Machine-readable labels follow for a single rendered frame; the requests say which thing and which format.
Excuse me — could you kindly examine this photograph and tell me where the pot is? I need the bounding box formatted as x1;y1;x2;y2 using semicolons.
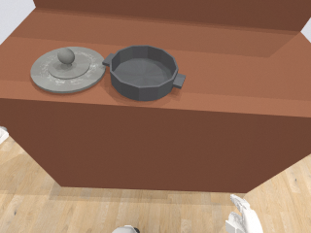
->
102;45;186;102

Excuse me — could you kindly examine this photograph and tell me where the knob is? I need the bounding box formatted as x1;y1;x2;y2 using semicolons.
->
57;48;75;65

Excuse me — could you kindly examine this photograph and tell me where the lid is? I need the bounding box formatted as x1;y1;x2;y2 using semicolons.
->
30;47;106;94

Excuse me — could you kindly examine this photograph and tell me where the robot right hand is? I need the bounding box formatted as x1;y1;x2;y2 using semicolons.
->
225;194;263;233

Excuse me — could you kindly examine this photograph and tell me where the table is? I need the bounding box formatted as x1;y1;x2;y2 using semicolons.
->
0;0;311;193

